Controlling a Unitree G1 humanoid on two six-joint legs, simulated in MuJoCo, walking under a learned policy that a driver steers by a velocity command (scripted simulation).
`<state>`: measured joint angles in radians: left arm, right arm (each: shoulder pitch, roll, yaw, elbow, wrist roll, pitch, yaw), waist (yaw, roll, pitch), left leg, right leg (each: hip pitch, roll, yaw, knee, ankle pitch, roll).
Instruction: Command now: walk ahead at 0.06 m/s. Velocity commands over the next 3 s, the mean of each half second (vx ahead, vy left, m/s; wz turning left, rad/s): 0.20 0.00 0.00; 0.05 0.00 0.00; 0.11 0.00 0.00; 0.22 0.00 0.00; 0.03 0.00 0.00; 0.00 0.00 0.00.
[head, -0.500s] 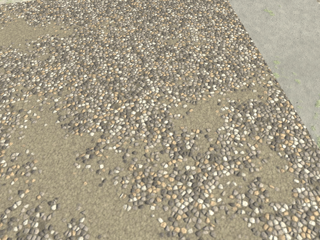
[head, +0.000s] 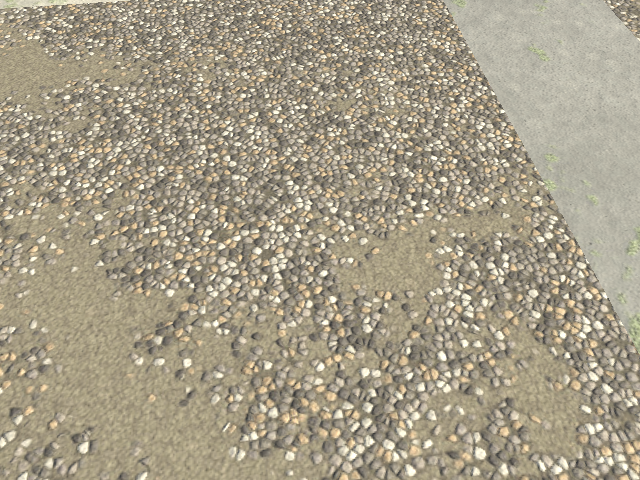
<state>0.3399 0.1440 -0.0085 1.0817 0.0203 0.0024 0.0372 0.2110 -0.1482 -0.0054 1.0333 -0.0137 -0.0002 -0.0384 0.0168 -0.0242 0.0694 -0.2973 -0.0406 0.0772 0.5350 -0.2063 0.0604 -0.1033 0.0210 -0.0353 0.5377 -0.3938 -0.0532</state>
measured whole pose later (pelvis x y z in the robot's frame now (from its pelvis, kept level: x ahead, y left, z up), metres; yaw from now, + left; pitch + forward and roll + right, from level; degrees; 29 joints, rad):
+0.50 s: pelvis +0.12 +0.05 +0.01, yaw +0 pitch -1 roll +0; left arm 0.35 0.17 0.02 1.09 0.03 -0.04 0.02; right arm 0.24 -0.18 -0.03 1.03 -0.01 -0.06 -0.01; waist 0.01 -0.03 0.08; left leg -0.24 -0.03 0.11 0.46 -0.20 0.08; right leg -0.34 -0.01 -0.02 1.10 -0.42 -0.04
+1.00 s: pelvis +0.17 +0.05 +0.01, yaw +1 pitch -2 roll +0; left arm 0.28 0.12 -0.01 1.15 0.00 -0.02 0.04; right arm 0.34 -0.12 0.02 1.12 -0.01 -0.03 -0.04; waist 0.00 0.00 0.04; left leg -0.11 -0.04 0.08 0.39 -0.24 0.06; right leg -0.16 0.01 -0.04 0.40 -0.21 -0.02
